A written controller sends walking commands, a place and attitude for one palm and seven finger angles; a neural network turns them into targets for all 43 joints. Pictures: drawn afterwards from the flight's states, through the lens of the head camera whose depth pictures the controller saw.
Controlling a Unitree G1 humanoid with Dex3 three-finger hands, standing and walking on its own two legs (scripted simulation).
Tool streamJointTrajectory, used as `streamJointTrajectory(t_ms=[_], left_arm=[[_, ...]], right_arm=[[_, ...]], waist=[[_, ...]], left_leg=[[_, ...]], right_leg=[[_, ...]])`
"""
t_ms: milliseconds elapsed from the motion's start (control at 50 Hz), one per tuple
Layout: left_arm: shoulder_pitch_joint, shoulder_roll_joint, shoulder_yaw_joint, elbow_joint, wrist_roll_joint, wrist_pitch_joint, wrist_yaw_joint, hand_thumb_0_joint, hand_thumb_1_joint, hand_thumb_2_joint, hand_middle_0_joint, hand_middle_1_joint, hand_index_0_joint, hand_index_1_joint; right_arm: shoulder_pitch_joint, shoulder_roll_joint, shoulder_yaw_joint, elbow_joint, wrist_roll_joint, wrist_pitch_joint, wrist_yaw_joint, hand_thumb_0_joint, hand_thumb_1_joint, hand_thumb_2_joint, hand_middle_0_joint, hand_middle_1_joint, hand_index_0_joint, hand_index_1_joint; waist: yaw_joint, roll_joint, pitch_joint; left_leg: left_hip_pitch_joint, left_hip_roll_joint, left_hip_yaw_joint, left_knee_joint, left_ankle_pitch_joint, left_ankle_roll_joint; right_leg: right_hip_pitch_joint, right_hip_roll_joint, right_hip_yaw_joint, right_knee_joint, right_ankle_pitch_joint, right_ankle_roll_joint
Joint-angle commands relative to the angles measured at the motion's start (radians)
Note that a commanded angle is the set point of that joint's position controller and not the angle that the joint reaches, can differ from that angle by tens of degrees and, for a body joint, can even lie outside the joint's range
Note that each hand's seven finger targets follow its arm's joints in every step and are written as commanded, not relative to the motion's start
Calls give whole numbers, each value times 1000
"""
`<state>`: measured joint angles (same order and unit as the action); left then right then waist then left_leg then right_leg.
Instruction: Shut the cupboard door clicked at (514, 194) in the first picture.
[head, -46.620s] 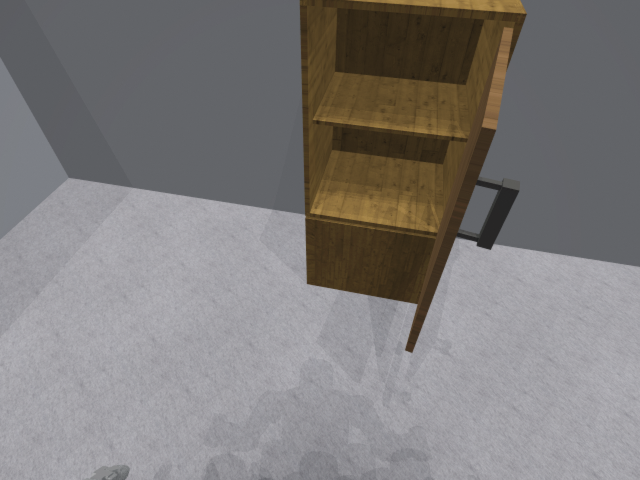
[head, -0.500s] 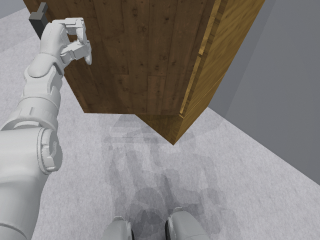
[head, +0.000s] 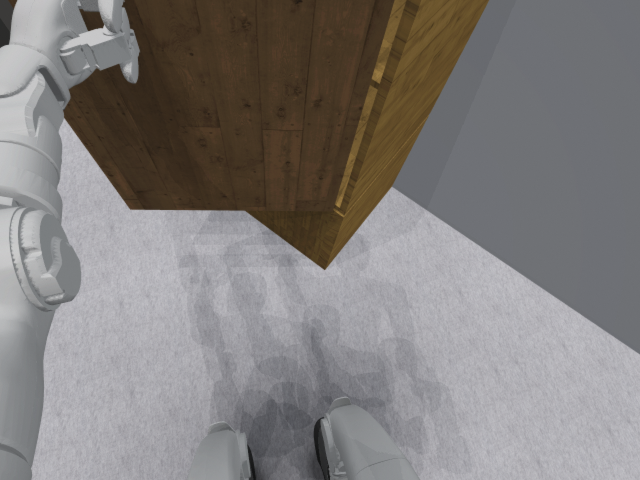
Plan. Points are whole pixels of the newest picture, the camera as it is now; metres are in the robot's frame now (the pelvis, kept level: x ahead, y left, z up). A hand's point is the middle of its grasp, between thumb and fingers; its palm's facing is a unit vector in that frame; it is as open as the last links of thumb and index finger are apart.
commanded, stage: push the door shut along its arc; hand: left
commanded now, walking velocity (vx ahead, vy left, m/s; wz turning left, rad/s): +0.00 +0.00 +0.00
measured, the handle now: (27, 39) +0.60 +0.21 +0.12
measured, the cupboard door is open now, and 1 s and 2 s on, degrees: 39 27 27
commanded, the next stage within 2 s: pull the fist back off the door in 0.34 s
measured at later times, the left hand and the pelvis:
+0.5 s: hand (147, 17) +0.60 +0.09 +0.14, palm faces -0.30 -0.95 +0.05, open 3.4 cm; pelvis -0.01 +0.01 -0.02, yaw +0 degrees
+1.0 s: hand (159, 15) +0.60 +0.08 +0.15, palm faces +0.07 -1.00 -0.02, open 3.1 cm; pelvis +0.03 +0.00 +0.01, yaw -1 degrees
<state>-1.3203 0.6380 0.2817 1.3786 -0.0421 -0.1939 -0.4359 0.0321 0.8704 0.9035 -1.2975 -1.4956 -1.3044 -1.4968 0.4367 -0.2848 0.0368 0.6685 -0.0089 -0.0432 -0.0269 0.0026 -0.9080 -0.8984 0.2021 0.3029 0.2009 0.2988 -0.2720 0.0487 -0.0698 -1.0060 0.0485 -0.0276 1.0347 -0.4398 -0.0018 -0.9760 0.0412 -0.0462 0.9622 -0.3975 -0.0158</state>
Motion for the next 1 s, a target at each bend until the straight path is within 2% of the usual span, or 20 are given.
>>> streamJointTrajectory(t_ms=[0,60,160,220,280,340,420,440,460,480,500,560,600,660,740,760,820,900,940,980], left_arm=[[-618,145,2,-227,-31,-69,-2,0,900,900,-1300,-1500,-1300,-1500],[-650,141,-1,-226,-34,-71,-7,0,900,900,-1300,-1500,-1300,-1500],[-717,72,-50,-233,-24,-62,-3,0,900,900,-1300,-1500,-1300,-1500],[-743,86,-46,-205,-21,-48,-2,0,900,900,-1300,-1500,-1300,-1500],[-774,66,-62,-209,-15,-46,-4,0,900,900,-1300,-1500,-1300,-1500],[-768,67,-63,-166,-10,-27,-4,0,900,900,-1300,-1500,-1300,-1500],[-816,27,-93,-178,-3,-31,-3,0,900,900,-1300,-1500,-1300,-1500],[-832,93,128,-177,-59,-5,207,0,900,900,-1300,-1500,-1300,-1500],[-777,88,117,-157,-21,2,317,0,900,900,-1300,-1500,-1300,-1500],[-750,11,86,-130,-11,17,381,0,900,900,-1300,-1500,-1300,-1500],[-751,19,122,-136,1,19,445,0,900,900,-1300,-1500,-1300,-1500],[-764,4,133,-243,117,-53,647,0,900,900,-1300,-1500,-1300,-1500],[-718,18,87,-248,215,-102,693,0,900,900,-1300,-1500,-1300,-1500],[-667,30,62,-283,247,-129,654,0,900,900,-1300,-1500,-1300,-1500],[-577,30,89,-227,155,-57,564,0,900,900,-1300,-1500,-1300,-1500],[-585,19,95,-242,128,-53,553,0,900,900,-1300,-1500,-1300,-1500],[-559,17,133,-335,77,-104,558,0,900,900,-1300,-1500,-1300,-1500],[-395,-88,81,-380,83,-227,581,0,900,900,-1300,-1500,-1300,-1500],[-275,-160,31,-317,98,-226,573,0,900,900,-1300,-1500,-1300,-1500],[-188,-182,15,-255,101,-192,557,0,900,900,-1300,-1500,-1300,-1500]], right_arm=[[213,-187,-66,3,-5,-31,-20,0,-900,-900,200,300,200,300],[221,-190,-63,10,-9,-39,-22,0,-900,-900,200,300,200,300],[218,-193,-65,31,-15,-52,-20,0,-900,-900,200,300,200,300],[222,-198,-62,35,-14,-56,-22,0,-900,-900,200,300,200,300],[223,-197,-60,43,-17,-64,-23,0,-900,-900,200,300,200,300],[225,-196,-54,47,-18,-65,-23,0,-900,-900,200,300,200,300],[231,-194,-54,54,-21,-75,-24,0,-900,-900,200,300,200,300],[287,-171,-35,15,-42,-75,-7,0,-900,-900,200,300,200,300],[298,-172,-33,16,-52,-73,11,0,-900,-900,200,300,200,300],[287,-163,-37,3,-54,-69,28,0,-900,-900,200,300,200,300],[307,-168,-45,5,-72,-60,40,0,-900,-900,200,300,200,300],[328,-157,-54,-17,-116,-52,90,0,-900,-900,200,300,200,300],[345,-158,-63,-7,-129,-37,121,0,-900,-900,200,300,200,300],[358,-167,-83,-20,-119,-8,135,0,-900,-900,200,300,200,300],[349,-168,-84,-39,-81,28,115,0,-900,-900,200,300,200,300],[348,-166,-81,-43,-79,31,110,0,-900,-900,200,300,200,300],[328,-152,-82,-55,-75,26,102,0,-900,-900,200,300,200,300],[313,-136,-96,-38,-82,7,115,0,-900,-900,200,300,200,300],[309,-135,-103,-32,-79,14,124,0,-900,-900,200,300,200,300],[305,-139,-107,-35,-68,28,122,0,-900,-900,200,300,200,300]], waist=[[-65,175,-553],[-79,164,-552],[-99,228,-565],[-112,200,-566],[-118,229,-594],[-128,197,-557],[-139,245,-583],[-104,260,-585],[-98,248,-603],[-106,217,-579],[-117,153,-577],[-91,211,-643],[-85,237,-662],[-64,231,-726],[-42,130,-656],[-41,140,-648],[-16,111,-637],[12,106,-602],[16,54,-530],[24,18,-471]], left_leg=[[429,-27,-27,-37,372,43],[432,-26,-36,-29,377,46],[503,-16,-57,-15,400,42],[473,-14,-55,-6,367,45],[498,-13,-62,5,391,43],[446,-15,-57,8,350,47],[495,-12,-65,19,379,45],[391,2,-84,7,332,33],[381,4,-96,-8,320,26],[355,2,-97,-8,313,25],[334,6,-96,-3,312,28],[371,-5,-93,15,394,19],[403,-1,-85,18,441,11],[466,-10,-70,-12,499,8],[392,-29,-29,-87,392,25],[400,-31,-31,-104,389,26],[408,-32,-15,-126,389,27],[474,-29,-5,-122,478,18],[437,-35,10,-135,450,22],[402,-43,28,-157,424,26]], right_leg=[[148,14,29,-113,317,-5],[127,18,17,-100,304,-8],[15,19,-2,-83,259,-13],[10,21,-3,-81,236,-7],[-24,22,-10,-61,240,-10],[-20,24,-14,-65,219,-10],[-77,26,-22,-47,218,-13],[-36,13,-6,-65,203,-5],[-21,15,-9,-53,186,-1],[-33,11,-14,-44,185,3],[-14,7,-18,-46,191,11],[-20,6,-19,-26,229,11],[-22,6,-20,-20,245,5],[80,12,-13,-42,317,-4],[250,20,-1,-118,346,4],[263,21,-1,-128,350,3],[316,21,8,-149,379,7],[303,21,5,-140,449,4],[317,19,4,-155,447,5],[354,15,9,-174,462,6]])
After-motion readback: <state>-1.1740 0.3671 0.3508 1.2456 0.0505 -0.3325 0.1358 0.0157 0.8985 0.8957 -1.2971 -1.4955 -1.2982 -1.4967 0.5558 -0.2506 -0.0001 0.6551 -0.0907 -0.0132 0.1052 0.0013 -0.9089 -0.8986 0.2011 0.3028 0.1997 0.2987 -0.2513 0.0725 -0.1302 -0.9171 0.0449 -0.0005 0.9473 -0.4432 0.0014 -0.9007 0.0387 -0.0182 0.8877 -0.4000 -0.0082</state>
